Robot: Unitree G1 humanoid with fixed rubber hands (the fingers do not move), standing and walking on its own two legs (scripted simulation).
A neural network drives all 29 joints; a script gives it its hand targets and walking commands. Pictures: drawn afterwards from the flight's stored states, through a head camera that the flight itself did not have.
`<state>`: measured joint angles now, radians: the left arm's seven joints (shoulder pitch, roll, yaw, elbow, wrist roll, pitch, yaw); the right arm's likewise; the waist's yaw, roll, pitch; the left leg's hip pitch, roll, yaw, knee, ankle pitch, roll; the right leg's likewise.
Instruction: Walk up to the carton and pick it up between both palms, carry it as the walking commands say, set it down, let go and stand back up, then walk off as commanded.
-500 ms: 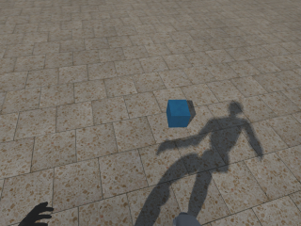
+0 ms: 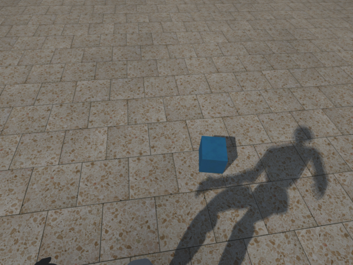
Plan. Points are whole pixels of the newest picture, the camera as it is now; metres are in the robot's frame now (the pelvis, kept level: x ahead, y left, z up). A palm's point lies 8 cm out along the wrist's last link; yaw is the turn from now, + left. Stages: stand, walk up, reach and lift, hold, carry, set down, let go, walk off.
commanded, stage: walk up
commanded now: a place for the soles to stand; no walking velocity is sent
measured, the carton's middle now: (212, 154) +0.87 -0.19 -0.68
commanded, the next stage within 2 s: none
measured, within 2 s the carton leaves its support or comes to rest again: neither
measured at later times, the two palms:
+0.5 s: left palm (113, 212) +0.24 +0.19 -0.06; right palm out of the picture +0.21 -0.50 -0.08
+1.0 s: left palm (150, 185) +0.33 +0.11 -0.08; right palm out of the picture +0.40 -0.55 -0.09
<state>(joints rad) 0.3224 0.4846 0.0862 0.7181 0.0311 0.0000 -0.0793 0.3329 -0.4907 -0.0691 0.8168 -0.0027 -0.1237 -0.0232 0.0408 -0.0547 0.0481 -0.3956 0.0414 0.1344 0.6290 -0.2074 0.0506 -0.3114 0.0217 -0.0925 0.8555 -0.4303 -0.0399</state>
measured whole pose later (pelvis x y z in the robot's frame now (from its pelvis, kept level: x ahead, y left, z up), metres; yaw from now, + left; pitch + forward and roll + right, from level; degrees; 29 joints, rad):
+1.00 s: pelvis +0.26 -0.23 -0.01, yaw +5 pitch -2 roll +0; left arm 0.23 0.45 0.03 0.82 0.01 -0.07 0.02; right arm 0.20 -0.45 -0.05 0.80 0.00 0.01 0.00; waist 0.00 0.01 0.07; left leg -0.42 0.01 -0.05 0.90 -0.50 0.01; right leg -0.37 -0.04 -0.04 0.74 -0.34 0.00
